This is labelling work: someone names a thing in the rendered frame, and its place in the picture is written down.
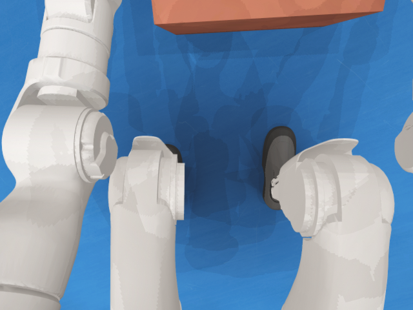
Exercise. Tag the right robot upper arm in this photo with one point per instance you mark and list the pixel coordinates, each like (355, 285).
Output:
(403, 146)

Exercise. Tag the robot left thigh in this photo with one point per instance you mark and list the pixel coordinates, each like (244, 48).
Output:
(143, 233)

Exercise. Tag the carton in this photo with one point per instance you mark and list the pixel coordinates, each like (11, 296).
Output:
(212, 16)

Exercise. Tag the robot left forearm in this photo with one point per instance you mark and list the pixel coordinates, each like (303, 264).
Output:
(71, 66)

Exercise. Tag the right robot shin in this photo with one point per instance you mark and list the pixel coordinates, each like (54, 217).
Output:
(332, 146)

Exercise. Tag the left robot upper arm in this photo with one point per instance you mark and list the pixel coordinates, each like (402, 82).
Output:
(56, 154)

